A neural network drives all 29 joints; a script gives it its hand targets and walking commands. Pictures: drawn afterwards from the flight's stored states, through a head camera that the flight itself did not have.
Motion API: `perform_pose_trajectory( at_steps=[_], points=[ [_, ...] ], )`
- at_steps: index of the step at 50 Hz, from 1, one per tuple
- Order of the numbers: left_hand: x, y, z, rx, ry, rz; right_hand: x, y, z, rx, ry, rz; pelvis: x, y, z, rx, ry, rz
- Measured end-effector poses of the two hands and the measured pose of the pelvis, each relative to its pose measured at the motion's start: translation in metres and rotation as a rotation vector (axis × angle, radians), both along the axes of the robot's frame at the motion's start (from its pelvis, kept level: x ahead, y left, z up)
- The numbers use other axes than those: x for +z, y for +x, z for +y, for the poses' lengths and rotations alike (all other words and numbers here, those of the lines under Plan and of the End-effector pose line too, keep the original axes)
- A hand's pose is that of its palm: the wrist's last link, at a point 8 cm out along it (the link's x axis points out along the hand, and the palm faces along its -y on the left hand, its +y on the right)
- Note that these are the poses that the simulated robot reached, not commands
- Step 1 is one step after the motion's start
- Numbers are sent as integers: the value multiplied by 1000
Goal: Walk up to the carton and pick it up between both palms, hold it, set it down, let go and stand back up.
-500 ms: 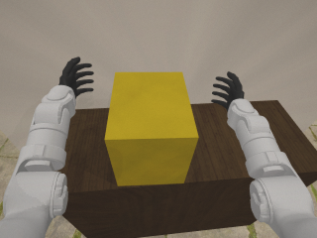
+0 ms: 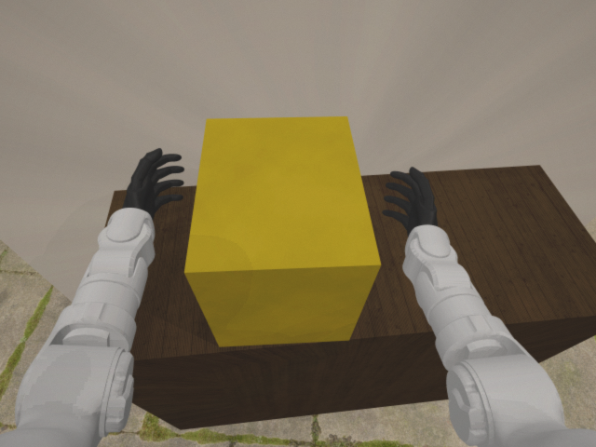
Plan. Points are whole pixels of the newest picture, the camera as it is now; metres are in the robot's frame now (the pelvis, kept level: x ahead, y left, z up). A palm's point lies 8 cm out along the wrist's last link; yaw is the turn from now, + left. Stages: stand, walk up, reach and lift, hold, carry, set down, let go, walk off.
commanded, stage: reach and lift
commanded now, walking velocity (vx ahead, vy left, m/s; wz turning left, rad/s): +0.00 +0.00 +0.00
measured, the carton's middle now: (281, 235) +0.40 +0.01 +0.03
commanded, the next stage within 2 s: none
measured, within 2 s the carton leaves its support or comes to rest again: neither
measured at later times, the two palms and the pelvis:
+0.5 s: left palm (166, 218) +0.40 +0.16 +0.07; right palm (388, 229) +0.37 -0.14 +0.07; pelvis -0.01 +0.00 +0.00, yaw +0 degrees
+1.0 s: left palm (171, 214) +0.41 +0.16 +0.08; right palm (387, 229) +0.37 -0.14 +0.07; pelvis -0.01 +0.00 +0.00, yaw +0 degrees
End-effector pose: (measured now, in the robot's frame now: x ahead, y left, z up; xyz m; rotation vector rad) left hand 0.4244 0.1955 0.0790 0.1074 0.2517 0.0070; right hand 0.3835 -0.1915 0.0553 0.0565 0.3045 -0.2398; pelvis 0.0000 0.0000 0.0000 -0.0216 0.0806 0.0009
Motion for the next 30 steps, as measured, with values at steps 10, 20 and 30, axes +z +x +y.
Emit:
perform_pose_trajectory(
  at_steps=[10, 20, 30],
  points=[
    [-5, 0, -12, -21, 27, 13, 8, 7, -2, 1, -25, -63, 0, 9, -4, -2, 4, 24],
    [-7, -15, -24, -56, 18, -23, 12, -6, 36, 69, -27, -71, 0, -3, -1, -1, -1, 8],
    [-2, -20, -37, -39, 20, -12, 12, -22, 49, 34, -36, -45, 0, -14, -2, -1, 0, -7]
  ],
)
